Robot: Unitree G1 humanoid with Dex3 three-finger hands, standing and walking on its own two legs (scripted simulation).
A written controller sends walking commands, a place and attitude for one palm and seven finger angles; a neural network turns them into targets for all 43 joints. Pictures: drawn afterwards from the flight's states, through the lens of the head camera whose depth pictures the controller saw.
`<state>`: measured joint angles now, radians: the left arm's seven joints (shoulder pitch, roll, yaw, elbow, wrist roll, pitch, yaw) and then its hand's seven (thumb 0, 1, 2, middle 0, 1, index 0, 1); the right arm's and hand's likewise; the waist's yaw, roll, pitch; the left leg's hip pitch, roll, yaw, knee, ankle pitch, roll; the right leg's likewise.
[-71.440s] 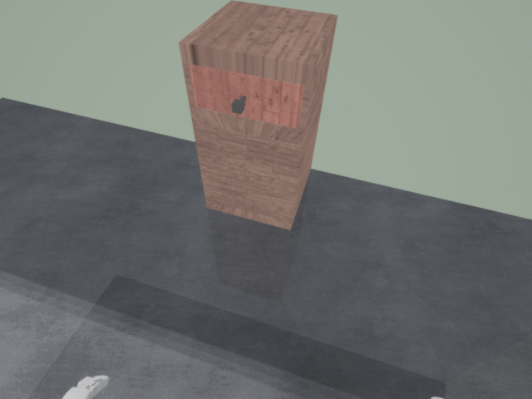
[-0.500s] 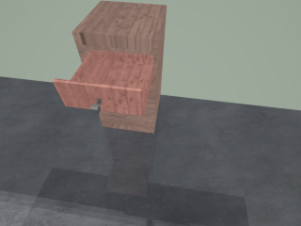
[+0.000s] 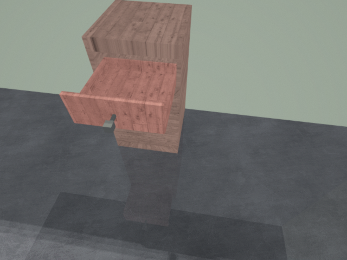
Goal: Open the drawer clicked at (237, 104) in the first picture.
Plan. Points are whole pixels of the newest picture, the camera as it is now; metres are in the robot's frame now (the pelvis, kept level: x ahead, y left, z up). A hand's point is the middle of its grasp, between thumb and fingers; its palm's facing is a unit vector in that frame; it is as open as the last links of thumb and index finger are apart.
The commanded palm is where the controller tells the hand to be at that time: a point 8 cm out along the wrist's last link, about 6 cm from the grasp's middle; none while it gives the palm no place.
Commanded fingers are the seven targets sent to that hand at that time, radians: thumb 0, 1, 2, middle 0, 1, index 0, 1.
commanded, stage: stand and wait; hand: left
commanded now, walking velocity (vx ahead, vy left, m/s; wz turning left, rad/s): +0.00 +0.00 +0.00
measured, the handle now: (110, 123) +0.58 +0.27 -0.12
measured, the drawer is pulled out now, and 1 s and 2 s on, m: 0.30 0.30 0.30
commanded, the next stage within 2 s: none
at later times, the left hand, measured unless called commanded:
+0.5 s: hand out of the picture +0.02 +0.18 -0.17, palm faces +0.01 -0.98 -0.21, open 7.3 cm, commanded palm none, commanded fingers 0.00 0.90 0.90 -0.20 -0.30 -0.20 -0.30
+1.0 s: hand out of the picture +0.03 +0.18 -0.17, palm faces +0.01 -0.97 -0.22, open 7.3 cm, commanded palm none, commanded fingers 0.00 0.90 0.90 -0.20 -0.30 -0.20 -0.30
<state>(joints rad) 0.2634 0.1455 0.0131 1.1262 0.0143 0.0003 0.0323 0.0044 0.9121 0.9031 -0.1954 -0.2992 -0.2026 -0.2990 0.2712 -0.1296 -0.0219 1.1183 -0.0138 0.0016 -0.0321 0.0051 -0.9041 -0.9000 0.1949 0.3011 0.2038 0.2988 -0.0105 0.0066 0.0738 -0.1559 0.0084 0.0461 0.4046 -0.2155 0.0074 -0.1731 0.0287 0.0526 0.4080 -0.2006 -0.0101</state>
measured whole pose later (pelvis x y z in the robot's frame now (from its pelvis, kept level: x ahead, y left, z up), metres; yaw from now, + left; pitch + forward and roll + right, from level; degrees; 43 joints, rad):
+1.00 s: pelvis +0.01 -0.01 +0.00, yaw +0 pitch -2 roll +0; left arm 0.22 0.17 0.02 1.13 0.01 0.00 0.03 0.00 0.91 0.90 -0.20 -0.30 -0.20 -0.30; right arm 0.24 -0.16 -0.03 1.13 -0.02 0.00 -0.03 0.01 -0.90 -0.90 0.20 0.30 0.20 0.30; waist -0.01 0.01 0.08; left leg -0.13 0.02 0.04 0.37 -0.22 -0.01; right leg -0.15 0.04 0.05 0.39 -0.21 -0.02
